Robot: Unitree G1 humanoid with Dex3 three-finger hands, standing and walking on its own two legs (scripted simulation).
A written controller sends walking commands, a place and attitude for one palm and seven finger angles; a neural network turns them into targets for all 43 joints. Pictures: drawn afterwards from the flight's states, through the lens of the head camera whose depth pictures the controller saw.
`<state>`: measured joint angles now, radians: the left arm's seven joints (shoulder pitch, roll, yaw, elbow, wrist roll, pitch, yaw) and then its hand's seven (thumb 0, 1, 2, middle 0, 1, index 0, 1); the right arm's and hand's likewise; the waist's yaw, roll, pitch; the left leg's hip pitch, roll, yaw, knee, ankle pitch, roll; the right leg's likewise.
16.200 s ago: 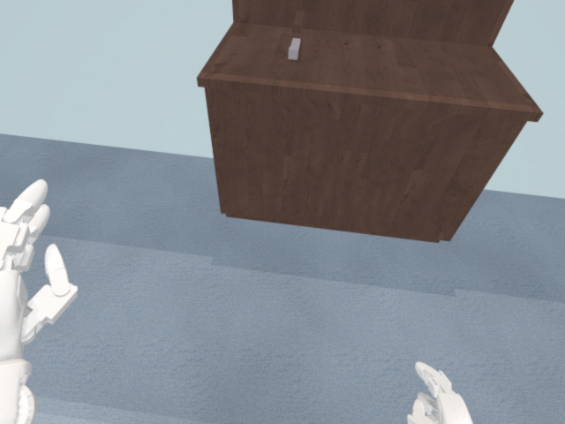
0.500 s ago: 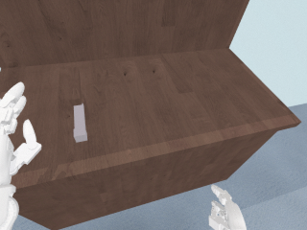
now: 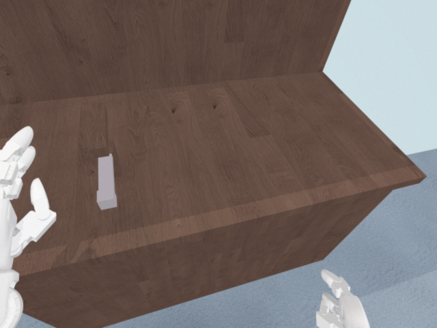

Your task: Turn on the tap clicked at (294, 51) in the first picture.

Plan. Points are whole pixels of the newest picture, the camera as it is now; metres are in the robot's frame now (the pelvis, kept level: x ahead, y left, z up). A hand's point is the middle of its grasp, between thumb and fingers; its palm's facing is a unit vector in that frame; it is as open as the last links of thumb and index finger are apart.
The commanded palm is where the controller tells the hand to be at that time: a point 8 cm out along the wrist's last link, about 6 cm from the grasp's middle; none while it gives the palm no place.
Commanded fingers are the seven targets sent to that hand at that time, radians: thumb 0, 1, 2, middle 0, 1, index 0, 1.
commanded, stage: look again from close up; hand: left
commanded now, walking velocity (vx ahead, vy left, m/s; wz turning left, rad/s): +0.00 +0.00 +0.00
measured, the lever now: (107, 198) +0.31 +0.24 +0.05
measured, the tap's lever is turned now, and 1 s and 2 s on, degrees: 0 0 0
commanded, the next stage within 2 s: shuffle to correct the standing spot in 0.10 s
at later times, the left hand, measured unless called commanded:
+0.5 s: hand (68, 212) +0.22 +0.23 +0.16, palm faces +0.37 -0.86 -0.35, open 7.4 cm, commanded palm +0.16 +0.26 +0.17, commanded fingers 0.00 0.90 0.90 -0.20 -0.30 -0.20 -0.30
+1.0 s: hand (102, 220) +0.22 +0.18 +0.16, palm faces +0.31 -0.87 -0.39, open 7.4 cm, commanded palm +0.16 +0.22 +0.17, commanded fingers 0.00 0.90 0.90 -0.20 -0.30 -0.20 -0.30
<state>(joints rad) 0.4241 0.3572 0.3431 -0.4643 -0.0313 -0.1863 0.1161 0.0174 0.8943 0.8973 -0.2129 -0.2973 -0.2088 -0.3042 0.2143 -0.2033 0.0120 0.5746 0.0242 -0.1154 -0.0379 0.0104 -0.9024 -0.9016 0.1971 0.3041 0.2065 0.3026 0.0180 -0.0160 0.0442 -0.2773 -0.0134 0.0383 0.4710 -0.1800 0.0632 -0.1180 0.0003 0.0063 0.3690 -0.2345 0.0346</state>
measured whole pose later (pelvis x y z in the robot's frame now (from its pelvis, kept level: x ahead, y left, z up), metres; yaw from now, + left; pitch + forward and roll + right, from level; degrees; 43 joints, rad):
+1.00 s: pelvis -0.01 -0.06 +0.00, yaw -1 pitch +0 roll -2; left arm 0.47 0.39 0.37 -0.54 -0.09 -0.15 0.08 0.02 0.89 0.90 -0.21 -0.30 -0.21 -0.30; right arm 0.21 -0.20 -0.01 0.54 0.03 -0.08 -0.04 0.01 -0.90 -0.90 0.20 0.30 0.21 0.30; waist 0.01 0.01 0.06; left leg -0.34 0.08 0.00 0.54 -0.20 -0.02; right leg -0.19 0.09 -0.02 0.44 -0.26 -0.05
